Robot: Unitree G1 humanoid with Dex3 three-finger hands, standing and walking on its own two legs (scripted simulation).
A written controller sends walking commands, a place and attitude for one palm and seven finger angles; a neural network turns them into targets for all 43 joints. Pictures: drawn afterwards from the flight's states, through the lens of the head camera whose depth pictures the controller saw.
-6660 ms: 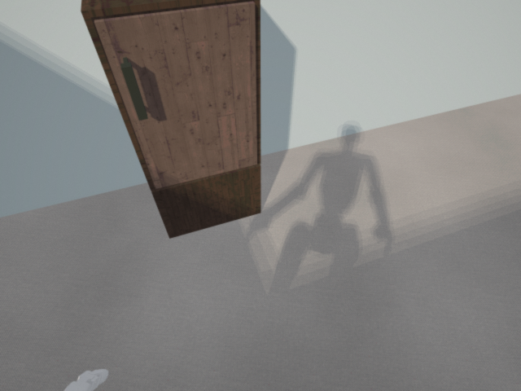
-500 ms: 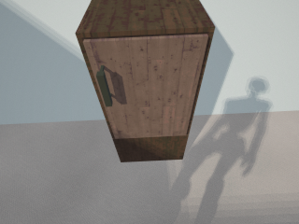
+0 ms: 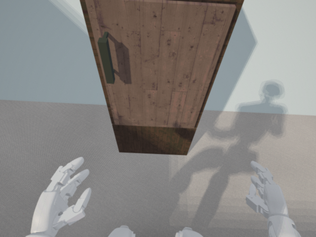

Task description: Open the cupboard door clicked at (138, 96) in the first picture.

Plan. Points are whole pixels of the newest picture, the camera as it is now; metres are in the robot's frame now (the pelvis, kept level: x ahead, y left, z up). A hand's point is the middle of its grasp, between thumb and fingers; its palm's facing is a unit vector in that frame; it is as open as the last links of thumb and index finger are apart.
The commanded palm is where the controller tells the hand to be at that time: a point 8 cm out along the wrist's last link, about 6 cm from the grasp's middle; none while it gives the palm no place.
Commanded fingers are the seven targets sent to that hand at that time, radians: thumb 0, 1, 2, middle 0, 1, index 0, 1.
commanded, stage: raise the hand with hooked fingers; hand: left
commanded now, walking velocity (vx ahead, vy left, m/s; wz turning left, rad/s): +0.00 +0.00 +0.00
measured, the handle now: (108, 58) +0.62 +0.23 +0.08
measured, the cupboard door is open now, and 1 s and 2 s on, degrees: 0 0 0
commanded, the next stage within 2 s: move the hooked fingers beside the handle in 1.68 s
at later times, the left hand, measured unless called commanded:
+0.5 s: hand (45, 175) +0.23 +0.27 +0.06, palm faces +0.15 -0.99 -0.07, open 11.6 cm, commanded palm +0.20 +0.31 +0.05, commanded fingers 0.00 -0.20 0.43 -0.28 -1.00 -0.28 -1.00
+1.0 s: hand (33, 151) +0.27 +0.31 +0.07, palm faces +0.07 -1.00 -0.05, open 13.9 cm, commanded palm +0.25 +0.36 +0.08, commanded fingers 0.00 -0.50 0.30 -0.30 -1.20 -0.30 -1.20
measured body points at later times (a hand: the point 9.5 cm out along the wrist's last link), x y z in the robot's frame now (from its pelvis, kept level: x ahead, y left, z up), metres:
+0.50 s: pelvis -0.02 +0.03 +0.00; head +0.05 +0.04 +0.45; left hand +0.21 +0.32 +0.06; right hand +0.11 -0.21 -0.09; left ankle -0.01 +0.14 -0.67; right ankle +0.02 -0.08 -0.67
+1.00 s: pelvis +0.00 +0.05 +0.01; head +0.06 +0.06 +0.46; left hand +0.26 +0.36 +0.08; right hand +0.19 -0.18 -0.06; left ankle -0.01 +0.14 -0.67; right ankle +0.02 -0.08 -0.67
